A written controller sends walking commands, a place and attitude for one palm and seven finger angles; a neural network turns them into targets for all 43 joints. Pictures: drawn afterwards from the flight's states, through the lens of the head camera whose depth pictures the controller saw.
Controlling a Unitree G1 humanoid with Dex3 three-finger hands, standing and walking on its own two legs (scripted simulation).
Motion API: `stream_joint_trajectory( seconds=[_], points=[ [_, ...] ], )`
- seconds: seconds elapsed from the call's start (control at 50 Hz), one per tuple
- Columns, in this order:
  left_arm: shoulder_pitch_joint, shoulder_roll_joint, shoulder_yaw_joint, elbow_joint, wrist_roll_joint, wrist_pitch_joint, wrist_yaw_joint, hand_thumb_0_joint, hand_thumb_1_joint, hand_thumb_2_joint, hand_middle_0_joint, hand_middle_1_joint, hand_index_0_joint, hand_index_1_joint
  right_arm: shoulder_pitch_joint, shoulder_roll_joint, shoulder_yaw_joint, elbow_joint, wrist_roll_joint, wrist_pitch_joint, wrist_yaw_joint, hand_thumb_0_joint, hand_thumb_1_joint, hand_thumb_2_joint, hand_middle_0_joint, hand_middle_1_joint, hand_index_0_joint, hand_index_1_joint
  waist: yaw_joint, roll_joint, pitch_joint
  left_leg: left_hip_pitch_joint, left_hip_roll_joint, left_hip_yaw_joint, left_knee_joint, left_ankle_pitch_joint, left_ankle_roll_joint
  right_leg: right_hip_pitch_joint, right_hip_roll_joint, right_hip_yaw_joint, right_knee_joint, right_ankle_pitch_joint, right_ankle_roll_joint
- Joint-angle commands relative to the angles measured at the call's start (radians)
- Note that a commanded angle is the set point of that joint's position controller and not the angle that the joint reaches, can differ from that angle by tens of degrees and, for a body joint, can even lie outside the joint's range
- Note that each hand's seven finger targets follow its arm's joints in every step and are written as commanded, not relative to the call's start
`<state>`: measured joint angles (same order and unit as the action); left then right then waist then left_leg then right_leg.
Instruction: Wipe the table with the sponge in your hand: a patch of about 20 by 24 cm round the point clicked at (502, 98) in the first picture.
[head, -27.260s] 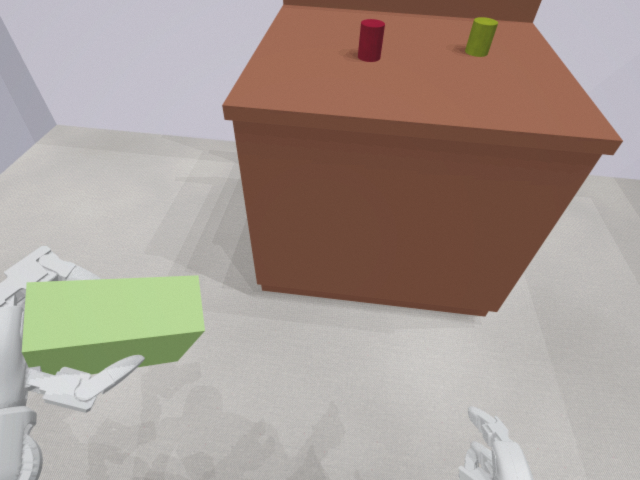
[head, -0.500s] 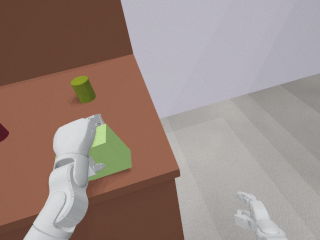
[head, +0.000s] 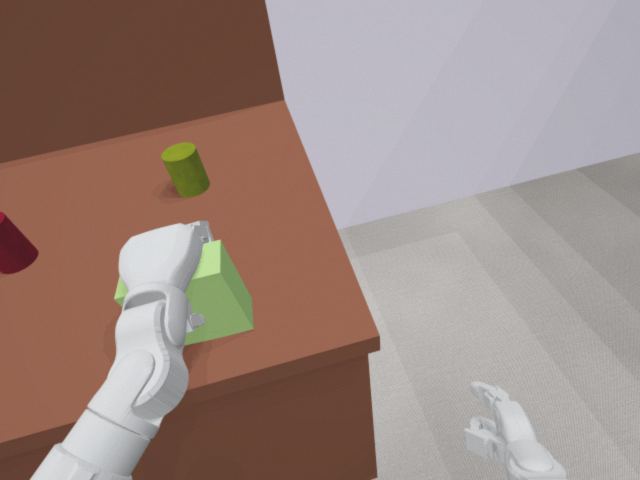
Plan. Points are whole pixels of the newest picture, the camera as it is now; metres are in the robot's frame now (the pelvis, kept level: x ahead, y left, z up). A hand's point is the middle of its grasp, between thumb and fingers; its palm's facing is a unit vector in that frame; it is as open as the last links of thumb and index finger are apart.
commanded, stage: wipe forward along the middle lane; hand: left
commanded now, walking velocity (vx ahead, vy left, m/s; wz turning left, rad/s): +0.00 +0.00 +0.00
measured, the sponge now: (198, 307) +0.30 +0.22 +0.07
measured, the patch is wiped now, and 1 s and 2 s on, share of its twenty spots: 1.00 1.00 1.00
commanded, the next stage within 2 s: slide back across to the first lane in 1.26 s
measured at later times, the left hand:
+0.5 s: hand (191, 247) +0.36 +0.24 +0.12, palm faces +0.04 -0.03 -1.00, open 9.7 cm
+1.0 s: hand (190, 228) +0.40 +0.25 +0.12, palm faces -0.02 -0.01 -1.00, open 9.7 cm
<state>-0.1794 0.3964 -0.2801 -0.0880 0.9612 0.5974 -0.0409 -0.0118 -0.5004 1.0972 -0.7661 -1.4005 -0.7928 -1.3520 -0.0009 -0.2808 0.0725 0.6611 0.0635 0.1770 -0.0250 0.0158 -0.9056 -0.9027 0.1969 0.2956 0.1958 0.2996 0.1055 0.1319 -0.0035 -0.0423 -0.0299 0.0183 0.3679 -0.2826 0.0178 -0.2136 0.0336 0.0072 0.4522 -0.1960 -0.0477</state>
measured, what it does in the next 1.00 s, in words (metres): stands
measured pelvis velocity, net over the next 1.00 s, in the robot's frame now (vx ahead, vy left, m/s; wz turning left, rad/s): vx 0.01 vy -0.01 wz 0.02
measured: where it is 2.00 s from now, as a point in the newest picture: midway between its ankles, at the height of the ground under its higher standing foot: outside the picture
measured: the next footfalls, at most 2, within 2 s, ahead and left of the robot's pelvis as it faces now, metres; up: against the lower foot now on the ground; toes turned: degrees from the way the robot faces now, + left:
none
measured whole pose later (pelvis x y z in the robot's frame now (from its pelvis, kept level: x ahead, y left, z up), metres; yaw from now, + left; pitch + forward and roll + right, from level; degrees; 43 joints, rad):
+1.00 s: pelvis +0.01 -0.01 +0.00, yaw +1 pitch +4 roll +1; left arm -0.61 0.45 -0.18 0.51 0.95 0.39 -0.04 0.01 -0.51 1.12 -0.77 -1.40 -0.80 -1.35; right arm 0.11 -0.30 0.05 0.70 0.07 0.14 -0.09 0.01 -0.91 -0.90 0.20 0.30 0.20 0.30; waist 0.04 0.08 -0.04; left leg -0.19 -0.02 -0.01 0.43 -0.30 0.01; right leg -0.34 0.04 -0.02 0.47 -0.20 -0.06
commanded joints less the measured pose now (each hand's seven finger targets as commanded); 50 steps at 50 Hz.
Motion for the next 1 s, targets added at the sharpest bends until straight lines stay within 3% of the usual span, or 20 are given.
stream_joint_trajectory(
  seconds=[0.0, 0.02, 0.06, 0.12, 0.16, 0.22, 0.26, 0.32, 0.36, 0.42, 0.48, 0.52, 0.58, 0.62, 0.7, 0.72, 0.8, 0.88, 0.92, 0.98],
  points=[
    [-0.259, 0.1, 0.069, -0.038, 0.0, -0.013, 0.012, 0.0, 0.1, 1.3, -1.2, -1.6, -1.2, -1.6, -0.202, -0.082, -0.033, -0.171, -0.004, -0.064, -0.005, 0.0, -0.9, -0.9, 0.2, 0.3, 0.2, 0.3, -0.002, -0.191, -0.166, -0.164, -0.023, -0.013, -0.064, 0.202, 0.02, 0.237, -0.006, 0.062, -0.058, 0.09, -0.01],
    [-0.25, 0.148, 0.12, -0.018, 0.003, -0.015, 0.018, 0.0, 0.1, 1.3, -1.2, -1.6, -1.2, -1.6, -0.194, -0.089, -0.036, -0.166, -0.006, -0.064, -0.006, 0.0, -0.9, -0.9, 0.2, 0.3, 0.2, 0.3, 0.004, -0.193, -0.172, -0.17, -0.021, -0.02, -0.063, 0.194, 0.018, 0.234, 0.001, 0.081, -0.058, 0.077, -0.015],
    [-0.276, 0.081, 0.061, -0.001, -0.005, -0.025, 0.011, 0.0, 0.1, 1.3, -1.2, -1.6, -1.2, -1.6, -0.19, -0.082, -0.032, -0.166, -0.002, -0.069, -0.008, 0.0, -0.9, -0.9, 0.2, 0.3, 0.2, 0.3, -0.01, -0.2, -0.159, -0.169, -0.02, -0.015, -0.063, 0.204, 0.017, 0.223, -0.005, 0.054, -0.056, 0.095, -0.012],
    [-0.27, 0.137, 0.117, 0.044, -0.001, -0.03, 0.02, 0.0, 0.1, 1.3, -1.2, -1.6, -1.2, -1.6, -0.178, -0.095, -0.037, -0.162, -0.006, -0.072, -0.012, 0.0, -0.9, -0.9, 0.2, 0.3, 0.2, 0.3, 0.0, -0.197, -0.166, -0.177, -0.022, -0.016, -0.059, 0.195, 0.015, 0.222, -0.001, 0.069, -0.056, 0.09, -0.014],
    [-0.328, 0.08, 0.059, 0.08, 0.001, -0.035, 0.015, 0.0, 0.1, 1.3, -1.2, -1.6, -1.2, -1.6, -0.164, -0.09, -0.034, -0.154, -0.002, -0.075, -0.015, 0.0, -0.9, -0.9, 0.2, 0.3, 0.2, 0.3, -0.021, -0.217, -0.15, -0.184, -0.021, -0.01, -0.058, 0.186, 0.015, 0.203, -0.006, 0.048, -0.061, 0.084, -0.009],
    [-0.334, 0.15, 0.118, 0.134, 0.01, -0.038, 0.02, 0.0, 0.1, 1.3, -1.2, -1.6, -1.2, -1.6, -0.151, -0.103, -0.038, -0.146, -0.003, -0.075, -0.021, 0.0, -0.9, -0.9, 0.2, 0.3, 0.2, 0.3, -0.013, -0.201, -0.164, -0.192, -0.023, -0.012, -0.053, 0.178, 0.011, 0.201, -0.002, 0.062, -0.059, 0.076, -0.013],
    [-0.365, 0.094, 0.063, 0.188, 0.006, -0.041, 0.011, 0.0, 0.1, 1.3, -1.2, -1.6, -1.2, -1.6, -0.14, -0.097, -0.034, -0.143, 0.003, -0.078, -0.026, 0.0, -0.9, -0.9, 0.2, 0.3, 0.2, 0.3, -0.031, -0.225, -0.138, -0.204, -0.022, -0.006, -0.048, 0.173, 0.012, 0.181, -0.007, 0.041, -0.058, 0.076, -0.007],
    [-0.405, 0.135, 0.091, 0.251, 0.017, -0.043, 0.01, 0.0, 0.1, 1.3, -1.2, -1.6, -1.2, -1.6, -0.119, -0.113, -0.04, -0.135, 0.001, -0.077, -0.032, 0.0, -0.9, -0.9, 0.2, 0.3, 0.2, 0.3, -0.03, -0.206, -0.162, -0.213, -0.024, -0.006, -0.04, 0.153, 0.01, 0.17, -0.006, 0.048, -0.057, 0.061, -0.008],
    [-0.397, 0.093, 0.059, 0.27, 0.011, -0.057, 0.004, 0.0, 0.1, 1.3, -1.2, -1.6, -1.2, -1.6, -0.109, -0.106, -0.038, -0.142, 0.006, -0.084, -0.031, 0.0, -0.9, -0.9, 0.2, 0.3, 0.2, 0.3, -0.033, -0.222, -0.177, -0.219, -0.024, -0.004, -0.032, 0.177, 0.011, 0.181, -0.01, 0.031, -0.042, 0.099, -0.006],
    [-0.397, 0.147, 0.108, 0.298, 0.01, -0.073, 0.007, 0.0, 0.1, 1.3, -1.2, -1.6, -1.2, -1.6, -0.096, -0.116, -0.044, -0.14, 0.003, -0.083, -0.034, 0.0, -0.9, -0.9, 0.2, 0.3, 0.2, 0.3, -0.027, -0.21, -0.198, -0.231, -0.025, -0.007, -0.022, 0.177, 0.009, 0.189, -0.01, 0.048, -0.035, 0.115, -0.007],
    [-0.406, 0.113, 0.083, 0.301, 0.0, -0.092, 0.008, 0.0, 0.1, 1.3, -1.2, -1.6, -1.2, -1.6, -0.086, -0.111, -0.045, -0.147, 0.005, -0.086, -0.035, 0.0, -0.9, -0.9, 0.2, 0.3, 0.2, 0.3, -0.032, -0.214, -0.201, -0.234, -0.025, -0.002, -0.011, 0.2, 0.012, 0.192, -0.014, 0.035, -0.024, 0.159, -0.005],
    [-0.412, 0.177, 0.139, 0.328, 0.002, -0.099, 0.016, 0.0, 0.1, 1.3, -1.2, -1.6, -1.2, -1.6, -0.075, -0.123, -0.05, -0.138, 0.001, -0.084, -0.04, 0.0, -0.9, -0.9, 0.2, 0.3, 0.2, 0.3, -0.027, -0.211, -0.203, -0.247, -0.024, -0.006, -0.011, 0.193, 0.009, 0.195, -0.012, 0.048, -0.024, 0.157, -0.007],
    [-0.439, 0.149, 0.11, 0.35, 0.003, -0.109, 0.016, 0.0, 0.1, 1.3, -1.2, -1.6, -1.2, -1.6, -0.068, -0.118, -0.051, -0.137, 0.004, -0.085, -0.044, 0.0, -0.9, -0.9, 0.2, 0.3, 0.2, 0.3, -0.04, -0.236, -0.19, -0.251, -0.025, 0.002, -0.007, 0.187, 0.012, 0.179, -0.015, 0.04, -0.026, 0.153, -0.001],
    [-0.446, 0.206, 0.155, 0.369, 0.006, -0.113, 0.021, 0.0, 0.1, 1.3, -1.2, -1.6, -1.2, -1.6, -0.061, -0.127, -0.053, -0.131, 0.002, -0.084, -0.047, 0.0, -0.9, -0.9, 0.2, 0.3, 0.2, 0.3, -0.034, -0.218, -0.2, -0.259, -0.026, -0.002, -0.007, 0.181, 0.01, 0.189, -0.015, 0.054, -0.027, 0.148, -0.003],
    [-0.532, 0.197, 0.122, 0.436, 0.015, -0.12, 0.015, 0.0, 0.1, 1.3, -1.2, -1.6, -1.2, -1.6, -0.05, -0.124, -0.05, -0.121, 0.005, -0.083, -0.058, 0.0, -0.9, -0.9, 0.2, 0.3, 0.2, 0.3, -0.052, -0.224, -0.173, -0.271, -0.026, 0.009, -0.007, 0.145, 0.014, 0.159, -0.02, 0.043, -0.042, 0.103, 0.005],
    [-0.553, 0.231, 0.148, 0.449, 0.023, -0.123, 0.016, 0.0, 0.1, 1.3, -1.2, -1.6, -1.2, -1.6, -0.04, -0.133, -0.055, -0.113, 0.004, -0.08, -0.059, 0.0, -0.9, -0.9, 0.2, 0.3, 0.2, 0.3, -0.054, -0.201, -0.184, -0.27, -0.025, 0.003, -0.009, 0.145, 0.011, 0.154, -0.016, 0.049, -0.042, 0.098, -0.002],
    [-0.562, 0.201, 0.124, 0.474, 0.021, -0.155, 0.013, 0.0, 0.1, 1.3, -1.2, -1.6, -1.2, -1.6, -0.025, -0.124, -0.056, -0.119, 0.004, -0.084, -0.06, 0.0, -0.9, -0.9, 0.2, 0.3, 0.2, 0.3, -0.056, -0.205, -0.22, -0.267, -0.027, 0.008, 0.002, 0.173, 0.013, 0.173, -0.021, 0.042, -0.031, 0.152, 0.001],
    [-0.637, 0.235, 0.138, 0.557, 0.027, -0.18, 0.013, 0.0, 0.1, 1.3, -1.2, -1.6, -1.2, -1.6, -0.001, -0.131, -0.057, -0.106, 0.004, -0.081, -0.07, 0.0, -0.9, -0.9, 0.2, 0.3, 0.2, 0.3, -0.07, -0.228, -0.193, -0.291, -0.022, 0.008, -0.003, 0.13, 0.015, 0.145, -0.023, 0.041, -0.046, 0.099, 0.005],
    [-0.658, 0.286, 0.177, 0.574, 0.03, -0.198, 0.015, 0.0, 0.1, 1.3, -1.2, -1.6, -1.2, -1.6, 0.011, -0.137, -0.062, -0.105, 0.001, -0.079, -0.074, 0.0, -0.9, -0.9, 0.2, 0.3, 0.2, 0.3, -0.063, -0.21, -0.233, -0.292, -0.024, 0.005, -0.001, 0.131, 0.014, 0.165, -0.024, 0.048, -0.042, 0.102, 0.004],
    [-0.679, 0.278, 0.166, 0.622, 0.035, -0.226, 0.017, 0.0, 0.1, 1.3, -1.2, -1.6, -1.2, -1.6, 0.03, -0.133, -0.062, -0.1, 0.002, -0.08, -0.076, 0.0, -0.9, -0.9, 0.2, 0.3, 0.2, 0.3, -0.068, -0.205, -0.239, -0.296, -0.024, 0.01, 0.005, 0.146, 0.015, 0.166, -0.026, 0.046, -0.041, 0.13, 0.004]
  ],
)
